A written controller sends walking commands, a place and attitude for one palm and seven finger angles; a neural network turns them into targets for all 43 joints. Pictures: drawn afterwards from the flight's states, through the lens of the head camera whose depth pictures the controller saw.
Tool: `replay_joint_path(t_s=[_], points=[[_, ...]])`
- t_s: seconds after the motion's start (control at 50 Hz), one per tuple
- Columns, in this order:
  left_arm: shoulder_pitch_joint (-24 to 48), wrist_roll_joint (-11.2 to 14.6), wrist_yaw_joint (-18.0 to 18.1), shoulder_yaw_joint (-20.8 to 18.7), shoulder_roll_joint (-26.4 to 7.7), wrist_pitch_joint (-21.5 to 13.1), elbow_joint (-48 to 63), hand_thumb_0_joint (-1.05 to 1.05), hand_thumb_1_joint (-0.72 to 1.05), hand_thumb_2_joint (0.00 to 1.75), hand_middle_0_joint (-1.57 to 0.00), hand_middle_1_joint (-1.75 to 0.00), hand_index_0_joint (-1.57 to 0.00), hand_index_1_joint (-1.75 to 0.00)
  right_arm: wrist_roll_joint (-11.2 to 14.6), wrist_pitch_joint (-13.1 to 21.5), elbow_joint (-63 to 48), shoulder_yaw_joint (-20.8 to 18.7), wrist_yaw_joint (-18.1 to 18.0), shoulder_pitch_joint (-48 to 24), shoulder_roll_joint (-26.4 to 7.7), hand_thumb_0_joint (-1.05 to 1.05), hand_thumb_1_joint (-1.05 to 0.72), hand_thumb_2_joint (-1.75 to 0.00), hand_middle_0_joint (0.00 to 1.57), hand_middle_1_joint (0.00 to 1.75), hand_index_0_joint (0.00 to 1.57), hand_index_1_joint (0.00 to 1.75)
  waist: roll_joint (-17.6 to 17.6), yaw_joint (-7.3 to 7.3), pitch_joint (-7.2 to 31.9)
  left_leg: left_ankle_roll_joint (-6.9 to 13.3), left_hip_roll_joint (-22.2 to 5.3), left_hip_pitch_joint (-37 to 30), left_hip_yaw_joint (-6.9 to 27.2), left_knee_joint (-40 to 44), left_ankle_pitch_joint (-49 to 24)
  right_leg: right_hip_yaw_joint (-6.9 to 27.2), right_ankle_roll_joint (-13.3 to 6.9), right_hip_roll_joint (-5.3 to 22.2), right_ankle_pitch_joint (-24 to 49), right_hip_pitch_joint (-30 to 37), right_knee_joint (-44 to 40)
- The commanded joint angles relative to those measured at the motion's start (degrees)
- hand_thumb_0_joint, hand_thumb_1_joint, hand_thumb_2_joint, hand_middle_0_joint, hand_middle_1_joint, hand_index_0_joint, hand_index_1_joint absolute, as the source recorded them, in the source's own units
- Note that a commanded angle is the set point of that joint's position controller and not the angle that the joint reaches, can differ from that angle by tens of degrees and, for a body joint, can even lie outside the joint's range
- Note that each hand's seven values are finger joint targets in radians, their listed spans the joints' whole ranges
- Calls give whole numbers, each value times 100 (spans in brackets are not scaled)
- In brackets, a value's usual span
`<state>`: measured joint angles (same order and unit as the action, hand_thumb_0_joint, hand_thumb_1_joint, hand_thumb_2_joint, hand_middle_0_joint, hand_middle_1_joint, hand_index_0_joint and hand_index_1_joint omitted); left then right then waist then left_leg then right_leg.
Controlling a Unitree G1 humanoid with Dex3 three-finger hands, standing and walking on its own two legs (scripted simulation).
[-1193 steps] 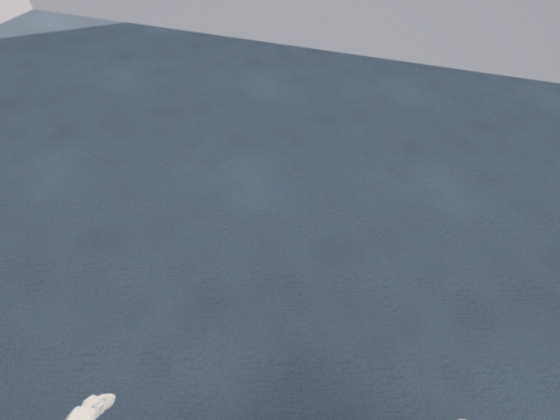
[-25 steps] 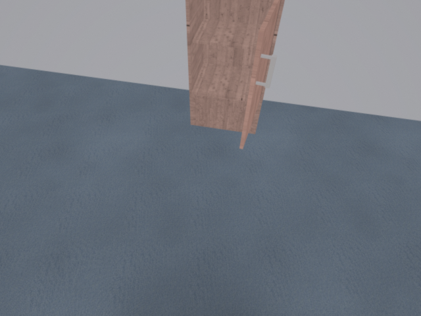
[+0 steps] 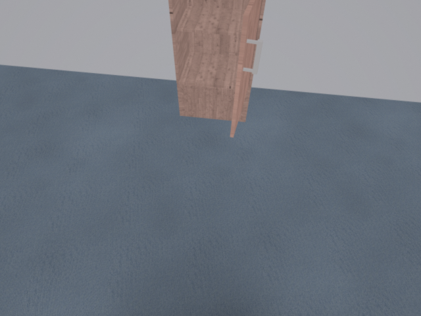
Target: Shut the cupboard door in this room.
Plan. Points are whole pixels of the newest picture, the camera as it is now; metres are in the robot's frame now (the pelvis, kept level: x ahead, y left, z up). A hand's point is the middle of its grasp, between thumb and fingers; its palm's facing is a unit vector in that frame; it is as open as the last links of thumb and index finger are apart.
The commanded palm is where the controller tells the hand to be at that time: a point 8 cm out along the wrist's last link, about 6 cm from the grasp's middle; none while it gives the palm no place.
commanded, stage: walk around to get in front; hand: left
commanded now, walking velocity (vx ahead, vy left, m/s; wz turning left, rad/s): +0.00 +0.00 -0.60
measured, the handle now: (252, 56) +1.02 -0.10 -0.05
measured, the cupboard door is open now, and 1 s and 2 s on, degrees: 82 82 82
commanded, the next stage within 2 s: none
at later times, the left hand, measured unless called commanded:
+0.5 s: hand out of the picture +0.08 +0.13 -0.15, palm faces -0.16 -0.95 -0.27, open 7.4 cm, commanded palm none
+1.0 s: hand (127, 302) +0.17 +0.20 -0.18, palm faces -0.44 -0.86 -0.24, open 7.4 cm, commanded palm none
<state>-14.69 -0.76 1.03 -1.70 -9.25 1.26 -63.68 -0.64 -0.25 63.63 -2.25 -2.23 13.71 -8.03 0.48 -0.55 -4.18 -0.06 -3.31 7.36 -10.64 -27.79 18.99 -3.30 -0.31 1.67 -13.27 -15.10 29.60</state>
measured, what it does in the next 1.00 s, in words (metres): steps on the spot, turning right: left foot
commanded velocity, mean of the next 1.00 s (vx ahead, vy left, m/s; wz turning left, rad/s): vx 0.00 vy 0.00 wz -0.60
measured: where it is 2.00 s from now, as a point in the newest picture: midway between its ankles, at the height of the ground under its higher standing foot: outside the picture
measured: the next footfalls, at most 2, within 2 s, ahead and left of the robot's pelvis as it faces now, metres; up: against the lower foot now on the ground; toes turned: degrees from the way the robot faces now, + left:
left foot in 0.90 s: +0.09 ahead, +0.10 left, +0.00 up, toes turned -29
right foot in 1.46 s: -0.05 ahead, -0.10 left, +0.00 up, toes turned -58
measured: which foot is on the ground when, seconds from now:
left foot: down 0.00-0.22, up 0.24-0.88, down 0.90-1.00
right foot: down 0.00-0.90, up 0.92-1.00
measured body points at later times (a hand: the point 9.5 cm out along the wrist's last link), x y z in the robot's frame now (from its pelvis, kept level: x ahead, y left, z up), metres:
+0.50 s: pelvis -0.01 -0.06 +0.01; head +0.04 -0.10 +0.45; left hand +0.09 +0.18 -0.13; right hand +0.06 -0.34 -0.15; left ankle +0.01 +0.13 -0.64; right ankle +0.01 -0.11 -0.74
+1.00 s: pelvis +0.02 +0.02 +0.00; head +0.08 +0.03 +0.45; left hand +0.19 +0.24 -0.16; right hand -0.02 -0.25 -0.12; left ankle +0.06 +0.12 -0.74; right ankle -0.03 -0.09 -0.69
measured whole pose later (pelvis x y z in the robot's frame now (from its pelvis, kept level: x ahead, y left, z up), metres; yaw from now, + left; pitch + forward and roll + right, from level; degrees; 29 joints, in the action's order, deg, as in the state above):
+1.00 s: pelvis +0.02 +0.02 +0.00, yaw -31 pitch +1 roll -1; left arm -13.0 -1.1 -0.6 -5.1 -17.1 3.6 -54.1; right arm -0.7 -1.3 51.6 -1.4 -1.2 8.3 -11.2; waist 3.5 -2.3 -5.2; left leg 1.6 -0.8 12.9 -2.5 -29.9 17.5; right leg 7.0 2.1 -6.5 -25.1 -27.3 53.4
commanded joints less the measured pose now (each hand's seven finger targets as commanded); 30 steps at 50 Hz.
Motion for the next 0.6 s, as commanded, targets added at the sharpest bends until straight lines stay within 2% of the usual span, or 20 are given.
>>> replay_joint_path(t_s=[0.0, 0.04, 0.06, 0.08, 0.1, 0.12, 0.14, 0.16, 0.18, 0.2, 0.22, 0.24, 0.26, 0.28, 0.32, 0.36, 0.38, 0.42, 0.5, 0.58], points=[[6, -76, -41, -234, -575, 55, 551, 0, 90, 90, -20, -30, -20, -30, -29, 13, -394, -288, -72, 300, -1012, 0, -90, -90, 20, 30, 20, 30, -828, 81, -107, 514, -1513, 234, 1112, 892, -768, 148, -19, 111, 79, -766, 1107], [114, -96, -66, -285, -497, 118, 736, 0, 90, 90, -20, -30, -20, -30, -52, 48, -477, -333, -62, 245, -1085, 0, -90, -90, 20, 30, 20, 30, -1135, 108, -60, 952, -2000, 64, 1257, 1050, -1580, 71, 71, 79, -1362, -1278, 2335], [184, -99, -72, -308, -502, 122, 830, 0, 90, 90, -20, -30, -20, -30, -62, 63, -517, -347, -54, 222, -1087, 0, -90, -90, 20, 30, 20, 30, -1122, 130, -51, 1037, -2061, -10, 1181, 935, -2076, 139, 81, 129, -1555, -1384, 2509], [201, -97, -83, -327, -469, 112, 887, 0, 90, 90, -20, -30, -20, -30, -84, 66, -564, -367, -43, 140, -1111, 0, -90, -90, 20, 30, 20, 30, -1074, 91, -42, 1025, -2051, -70, 982, 760, -2448, 125, 83, 174, -1600, -1391, 2451], [174, -96, -101, -334, -437, 87, 924, 0, 90, 90, -20, -30, -20, -30, -101, 65, -611, -402, -28, 30, -1138, 0, -90, -90, 20, 30, 20, 30, -1047, 47, -18, 933, -2006, -37, 758, 549, -2683, 43, 78, 208, -1552, -1198, 2164], [58, -92, -120, -332, -446, 67, 929, 0, 90, 90, -20, -30, -20, -30, -103, 55, -668, -413, -17, -80, -1181, 0, -90, -90, 20, 30, 20, 30, -836, -13, 65, 809, -1927, 19, 585, 309, -2733, -72, 68, 168, -1329, -922, 1836], [-134, -78, -134, -343, -441, 37, 893, 0, 90, 90, -20, -30, -20, -30, -102, 40, -701, -423, -8, -184, -1235, 0, -90, -90, 20, 30, 20, 30, -790, -125, 116, 627, -1823, 142, 398, -46, -2700, -125, 68, 145, -931, -519, 1264], [-495, -80, -137, -370, -540, -15, 811, 0, 90, 90, -20, -30, -20, -30, -79, 26, -743, -423, 13, -224, -1238, 0, -90, -90, 20, 30, 20, 30, -369, -297, 346, 365, -1611, 262, 136, -758, -2495, -162, 69, 103, -99, 75, 378], [-926, -114, -100, -425, -985, -108, 714, 0, 90, 90, -20, -30, -20, -30, -21, -6, -848, -401, 44, -159, -1077, 0, -90, -90, 20, 30, 20, 30, 927, -464, 621, -31, -1065, 860, -182, -2186, -1223, 878, -109, 712, 1668, 801, -678], [-1078, -107, -15, -507, -1586, -157, 679, 0, 90, 90, -20, -30, -20, -30, 5, -21, -1160, -305, 85, -338, -684, 0, -90, -90, 20, 30, 20, 30, 2421, -479, 519, -352, -113, 2348, -27, -3578, 1676, 2946, -758, 1972, 3833, 1217, -884], [-1064, 18, 46, -470, -1494, -125, 702, 0, 90, 90, -20, -30, -20, -30, 38, -110, -1236, -292, 44, -542, -820, 0, -90, -90, 20, 30, 20, 30, 1644, -476, 529, -308, -164, 2232, 796, -3931, 1808, 2833, -1156, 2111, 3891, 876, -1007], [-751, 1, 79, -502, -1384, -112, 800, 0, 90, 90, -20, -30, -20, -30, 33, -150, -1178, -301, 46, -561, -794, 0, -90, -90, 20, 30, 20, 30, 1260, -351, 399, -272, -266, 2357, 985, -4101, 1474, 2642, -1216, 1890, 2811, 762, -1118], [-420, 2, 78, -507, -1359, -92, 921, 0, 90, 90, -20, -30, -20, -30, 8, -145, -1160, -309, 60, -658, -820, 0, -90, -90, 20, 30, 20, 30, 987, -288, 255, -285, -290, 2559, 1070, -4249, 1114, 2661, -1176, 1709, 2129, 684, -1093], [-238, 13, 60, -460, -1292, -92, 1005, 0, 90, 90, -20, -30, -20, -30, -17, -148, -1127, -319, 82, -707, -919, 0, -90, -90, 20, 30, 20, 30, 662, -231, 230, -313, -310, 2552, 1136, -4294, 699, 2459, -1028, 1492, 1925, 632, -1072], [-132, 24, 49, -439, -1221, -138, 1075, 0, 90, 90, -20, -30, -20, -30, -30, -149, -1065, -314, 106, -591, -930, 0, -90, -90, 20, 30, 20, 30, 261, -139, 519, -361, -274, 2427, 1166, -4149, 237, 2218, -810, 1256, 2015, 799, -1034], [-172, 26, 26, -441, -1304, -159, 1109, 0, 90, 90, -20, -30, -20, -30, -30, -191, -1052, -315, 110, -524, -949, 0, -90, -90, 20, 30, 20, 30, 316, -118, 746, -424, -207, 2486, 1186, -4069, 10, 2029, -547, 1061, 2066, 1063, -1013], [-262, 29, 14, -442, -1306, -162, 1088, 0, 90, 90, -20, -30, -20, -30, -30, -206, -1086, -310, 101, -599, -1000, 0, -90, -90, 20, 30, 20, 30, 341, -166, 737, -444, -174, 2562, 1232, -4053, -56, 2082, -411, 1006, 2126, 1127, -1032], [-268, 31, 10, -445, -1314, -148, 1108, 0, 90, 90, -20, -30, -20, -30, -24, -230, -1137, -309, 83, -639, -1055, 0, -90, -90, 20, 30, 20, 30, 502, -144, 662, -485, -169, 2662, 1331, -3972, -152, 2106, -233, 938, 1963, 1130, -1101], [-377, 14, -10, -443, -1346, -120, 1147, 0, 90, 90, -20, -30, -20, -30, -36, -245, -1283, -275, 56, -877, -1155, 0, -90, -90, 20, 30, 20, 30, 562, -200, 580, -531, -116, 2717, 1423, -3754, -102, 2358, -267, 894, 1778, 1126, -1174], [-415, -8, -20, -449, -1391, -101, 1186, 0, 90, 90, -20, -30, -20, -30, -37, -220, -1431, -246, 54, -1037, -1198, 0, -90, -90, 20, 30, 20, 30, 546, -235, 542, -519, -71, 2634, 1473, -3445, 36, 2697, -520, 903, 1475, 1019, -1193]])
